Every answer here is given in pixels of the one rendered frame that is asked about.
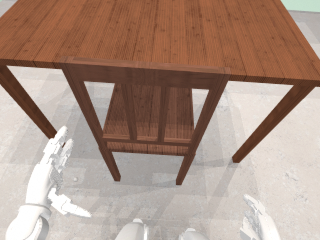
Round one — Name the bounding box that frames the chair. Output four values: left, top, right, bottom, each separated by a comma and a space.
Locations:
58, 56, 231, 186

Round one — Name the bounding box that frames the table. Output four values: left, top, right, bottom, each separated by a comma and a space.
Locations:
0, 0, 320, 163

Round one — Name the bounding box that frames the robot shin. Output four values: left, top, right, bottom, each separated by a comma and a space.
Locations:
133, 219, 143, 223
185, 228, 196, 232

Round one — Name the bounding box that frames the left robot shin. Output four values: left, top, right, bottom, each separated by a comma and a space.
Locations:
133, 219, 143, 223

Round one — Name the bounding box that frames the right robot hand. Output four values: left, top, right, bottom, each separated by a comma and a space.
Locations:
240, 194, 281, 240

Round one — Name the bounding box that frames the robot left forearm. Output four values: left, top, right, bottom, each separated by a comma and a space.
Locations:
5, 203, 52, 240

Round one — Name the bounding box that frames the left robot hand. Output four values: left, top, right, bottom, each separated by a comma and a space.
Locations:
25, 125, 92, 219

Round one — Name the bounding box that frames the right robot shin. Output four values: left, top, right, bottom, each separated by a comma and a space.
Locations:
185, 228, 196, 232

